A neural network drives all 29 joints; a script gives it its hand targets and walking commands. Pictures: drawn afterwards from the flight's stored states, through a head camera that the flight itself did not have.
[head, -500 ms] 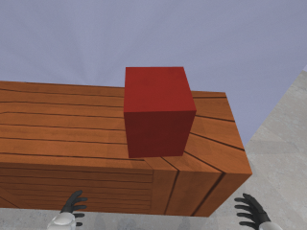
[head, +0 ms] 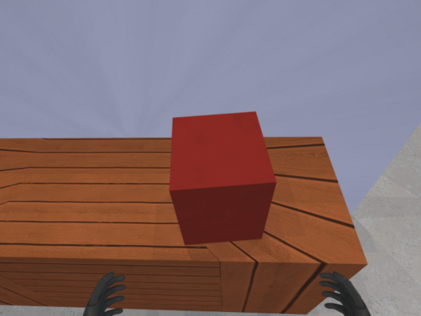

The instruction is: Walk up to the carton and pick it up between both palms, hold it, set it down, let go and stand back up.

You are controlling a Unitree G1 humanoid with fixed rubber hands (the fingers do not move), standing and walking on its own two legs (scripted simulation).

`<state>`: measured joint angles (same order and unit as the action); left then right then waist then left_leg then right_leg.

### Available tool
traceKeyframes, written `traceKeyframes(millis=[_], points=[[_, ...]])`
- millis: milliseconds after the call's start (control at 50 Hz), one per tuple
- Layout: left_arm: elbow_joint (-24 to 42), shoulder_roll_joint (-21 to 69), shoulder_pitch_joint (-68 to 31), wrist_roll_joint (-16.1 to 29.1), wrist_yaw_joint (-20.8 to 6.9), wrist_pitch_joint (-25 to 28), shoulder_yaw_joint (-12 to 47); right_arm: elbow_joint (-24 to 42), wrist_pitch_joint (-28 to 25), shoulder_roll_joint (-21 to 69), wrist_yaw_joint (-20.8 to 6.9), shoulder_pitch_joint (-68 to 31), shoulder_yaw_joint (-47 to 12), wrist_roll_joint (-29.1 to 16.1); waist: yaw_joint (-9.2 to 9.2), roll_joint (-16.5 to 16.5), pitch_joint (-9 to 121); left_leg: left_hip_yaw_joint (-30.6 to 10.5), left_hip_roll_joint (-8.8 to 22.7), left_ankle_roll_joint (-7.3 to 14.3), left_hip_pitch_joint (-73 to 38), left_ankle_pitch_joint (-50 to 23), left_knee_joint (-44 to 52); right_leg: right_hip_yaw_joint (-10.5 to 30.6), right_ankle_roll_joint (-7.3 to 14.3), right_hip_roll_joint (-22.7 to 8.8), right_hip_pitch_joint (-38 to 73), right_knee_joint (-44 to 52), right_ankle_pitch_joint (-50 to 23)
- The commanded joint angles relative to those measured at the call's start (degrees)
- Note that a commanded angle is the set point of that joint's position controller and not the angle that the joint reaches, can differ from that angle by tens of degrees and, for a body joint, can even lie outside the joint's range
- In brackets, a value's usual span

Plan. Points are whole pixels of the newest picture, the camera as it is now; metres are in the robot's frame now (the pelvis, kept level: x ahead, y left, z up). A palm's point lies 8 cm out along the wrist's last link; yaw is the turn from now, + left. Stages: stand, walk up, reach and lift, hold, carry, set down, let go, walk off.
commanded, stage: reach and lift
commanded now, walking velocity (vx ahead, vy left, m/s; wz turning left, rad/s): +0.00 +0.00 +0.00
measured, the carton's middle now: (219, 180) +0.44 +0.01 -0.05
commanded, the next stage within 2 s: none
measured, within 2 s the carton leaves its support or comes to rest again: neither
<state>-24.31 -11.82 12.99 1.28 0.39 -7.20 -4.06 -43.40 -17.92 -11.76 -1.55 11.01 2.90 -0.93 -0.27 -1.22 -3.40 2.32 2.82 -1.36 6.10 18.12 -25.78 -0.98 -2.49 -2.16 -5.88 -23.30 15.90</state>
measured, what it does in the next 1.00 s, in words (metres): stands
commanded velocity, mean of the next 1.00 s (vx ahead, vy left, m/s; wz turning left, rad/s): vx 0.00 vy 0.00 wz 0.00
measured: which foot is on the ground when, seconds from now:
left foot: down 0.00-1.00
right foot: down 0.00-1.00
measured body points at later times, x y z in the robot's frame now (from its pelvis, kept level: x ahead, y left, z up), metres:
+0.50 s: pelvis -0.03 +0.00 +0.00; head -0.03 +0.01 +0.45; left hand +0.16 +0.22 -0.07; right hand +0.15 -0.22 -0.07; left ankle -0.05 +0.13 -0.74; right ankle -0.04 -0.15 -0.74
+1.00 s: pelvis -0.04 +0.00 -0.01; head -0.02 +0.01 +0.44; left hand +0.20 +0.21 -0.06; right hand +0.22 -0.18 -0.06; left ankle -0.05 +0.13 -0.74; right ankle -0.04 -0.15 -0.74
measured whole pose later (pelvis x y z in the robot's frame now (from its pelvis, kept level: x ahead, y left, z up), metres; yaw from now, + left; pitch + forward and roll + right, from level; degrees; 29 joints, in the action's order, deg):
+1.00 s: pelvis -0.04 +0.00 -0.01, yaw +0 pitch +1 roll -1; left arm -50.1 -10.2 -4.2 14.7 4.9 28.5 6.2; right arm -53.4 -29.7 -8.3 -1.3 -6.5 -3.6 -12.0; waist -1.8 0.2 -1.1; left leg 1.5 2.5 -1.0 17.8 19.4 -36.2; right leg 0.6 -2.5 -1.8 -18.0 -34.3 17.3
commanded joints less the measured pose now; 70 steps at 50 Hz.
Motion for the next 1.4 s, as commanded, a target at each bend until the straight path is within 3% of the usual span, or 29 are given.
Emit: traceKeyframes(millis=[0,80,100,120,160,280,360,480,600,800,840,900,920,980,1060,1140,1160,1240,1260,1280,1320,1340,1380], points=[[4.10,-4.86,0.77,-1.49,-0.72,4.73,-3.06,3.74,-5.61,-10.54,1.26,-1.02,2.67,-1.87,-0.20,2.83,6.66,0.09,-4.19,-4.37,-9.35,-43.37,0.94,-2.07,1.38,5.36,3.67,3.65,-33.59],[6.19,-3.92,-2.29,-1.88,-0.41,7.73,-2.00,4.98,-6.93,-8.63,1.24,-2.89,1.43,-3.87,-1.19,0.17,5.39,1.11,-4.64,-4.86,-9.45,-40.71,2.56,-1.50,1.55,5.66,2.80,5.63,-29.10],[4.87,-2.94,-2.11,-1.36,-0.24,8.48,-1.60,4.86,-7.12,-8.71,1.20,-3.22,1.47,-4.02,-0.64,1.23,4.39,0.85,-4.69,-4.62,-8.88,-38.81,2.81,-1.58,1.51,5.41,2.22,5.63,-28.96],[5.50,-3.07,-2.86,-1.36,-0.11,9.47,-1.31,5.61,-7.31,-8.00,1.11,-3.48,0.98,-4.75,-1.53,-0.26,4.87,1.09,-4.73,-4.74,-8.47,-38.66,3.04,-1.12,1.69,5.47,2.24,5.45,-27.80],[5.23,-2.49,-3.83,-0.66,0.34,11.34,-0.73,6.75,-7.77,-7.09,1.02,-4.15,0.78,-4.54,-0.54,-0.02,4.73,1.32,-4.75,-4.65,-7.68,-35.52,3.45,-0.70,1.76,4.89,2.28,5.72,-26.76],[4.52,-3.68,-7.90,0.86,2.62,18.35,0.82,8.06,-9.29,-5.23,-0.17,-6.13,0.92,-5.79,-1.57,-2.82,7.95,1.99,-4.47,-4.58,-5.03,-29.21,3.42,0.20,2.77,4.99,0.31,3.99,-19.10],[0.51,-4.38,-11.27,3.61,3.20,22.85,2.16,7.49,-10.24,-5.12,-0.32,-9.15,1.16,-6.32,-1.32,-1.49,9.14,2.27,-4.25,-3.90,-2.99,-23.25,3.10,0.72,3.28,4.59,-0.91,3.12,-14.01],[-6.26,-5.33,-16.99,7.82,3.40,27.38,3.00,5.99,-10.68,-4.65,-0.41,-15.32,0.60,-6.97,-2.39,0.88,9.14,2.67,-4.60,-2.50,2.25,-13.84,2.46,1.67,3.47,3.71,-2.13,1.12,-6.92],[-13.63,-4.55,-22.29,10.50,2.93,32.04,3.82,3.66,-12.43,-3.81,-0.61,-21.53,-1.81,-7.95,-3.13,3.03,8.91,2.91,-4.57,-1.47,5.48,-10.13,1.21,1.51,3.19,3.55,-4.32,-0.66,-3.65],[-16.89,-5.04,-28.92,12.20,3.13,39.90,6.32,-0.74,-16.75,-3.07,-0.06,-28.37,-5.01,-10.60,-1.73,1.10,12.07,2.24,-4.03,-1.46,10.10,-7.18,-2.20,1.38,3.38,3.79,-4.81,-4.07,-1.96],[-17.80,-5.01,-31.81,12.78,3.54,40.01,7.15,-0.57,-16.31,-2.77,0.00,-31.58,-4.71,-11.11,-1.09,0.49,13.00,1.62,-3.89,-1.40,11.73,-4.57,-2.12,1.09,3.39,3.64,-6.66,-4.41,-0.02],[-15.39,-5.16,-33.93,13.88,4.59,39.99,8.84,0.09,-15.46,-4.14,0.37,-32.73,-3.91,-11.35,-0.20,-0.40,16.69,0.70,-3.69,-2.02,10.56,-6.47,-2.99,0.95,3.48,4.03,-6.99,-5.32,-2.95],[-13.85,-5.36,-35.18,13.61,4.98,39.59,8.46,0.42,-15.03,-4.80,0.68,-34.30,-4.17,-11.64,-1.03,-0.73,18.03,1.04,-3.88,-2.20,10.25,-8.79,-3.65,0.94,3.43,4.23,-6.70,-6.01,-4.94],[-10.60,-5.51,-34.65,13.51,5.68,38.18,8.09,1.61,-14.91,-6.18,1.40,-35.31,-3.36,-12.67,-0.63,-2.70,22.07,0.56,-3.65,-3.10,7.08,-17.02,-4.90,0.42,3.76,5.02,-5.38,-6.32,-12.08],[-7.67,-6.15,-33.95,11.75,4.96,35.13,5.76,2.75,-14.93,-7.26,2.61,-36.13,-4.74,-13.94,-0.89,-2.12,27.16,0.96,-3.79,-4.02,3.18,-30.22,-6.90,0.13,3.30,5.75,-2.08,-6.46,-23.01],[-6.05,-5.00,-34.17,10.70,4.21,31.59,4.35,3.74,-14.14,-8.67,2.90,-37.88,-6.18,-15.50,-2.05,-1.04,27.61,1.19,-3.59,-4.52,1.68,-37.17,-6.65,0.13,3.15,6.26,0.53,-5.49,-29.26],[-5.79,-4.93,-34.50,10.58,3.69,30.63,4.29,3.17,-13.52,-8.56,2.96,-37.33,-6.02,-15.43,-0.94,-0.67,27.48,0.93,-3.52,-4.55,0.60,-38.66,-6.12,-0.14,3.03,6.30,0.75,-4.84,-31.19],[-6.06,-5.34,-36.48,9.57,2.40,25.92,3.43,2.86,-10.76,-10.12,2.90,-40.63,-7.20,-17.13,-1.93,0.29,24.49,0.92,-3.72,-4.60,0.09,-38.94,-3.98,0.74,2.88,6.23,1.80,-1.95,-31.36],[-5.85,-4.92,-38.57,10.17,2.24,25.10,3.65,3.16,-9.93,-10.43,2.94,-42.32,-6.67,-17.01,-0.97,1.56,23.95,0.96,-3.67,-4.32,0.31,-37.25,-3.57,0.44,2.69,6.19,1.79,-1.84,-30.67],[-6.66,-5.42,-38.47,9.98,2.07,24.25,2.99,3.33,-9.10,-10.55,3.05,-42.37,-7.62,-17.39,-1.93,1.84,23.21,1.20,-3.73,-4.18,0.34,-36.20,-3.17,0.84,2.59,5.98,1.80,-1.18,-30.14],[-6.54,-5.92,-41.98,10.08,1.88,22.77,2.82,3.53,-7.33,-10.35,3.17,-44.90,-7.08,-17.01,-1.02,1.97,22.14,1.14,-4.01,-3.79,0.41,-32.85,-1.83,0.46,2.35,5.73,0.72,-0.50,-26.96],[-6.38,-6.33,-43.24,10.28,2.03,22.23,2.21,4.91,-6.50,-10.46,3.23,-46.79,-6.86,-17.12,-1.94,2.06,22.79,1.32,-3.93,-3.54,1.42,-31.04,-1.19,0.81,2.26,5.49,1.06,-0.21,-25.72],[-6.73,-6.77,-46.20,10.75,2.30,20.85,2.58,4.89,-4.58,-10.84,3.09,-49.26,-6.61,-17.58,-1.65,2.52,22.44,1.46,-4.02,-3.37,2.35,-29.09,-0.65,0.83,2.18,5.46,0.71,0.05,-23.61]])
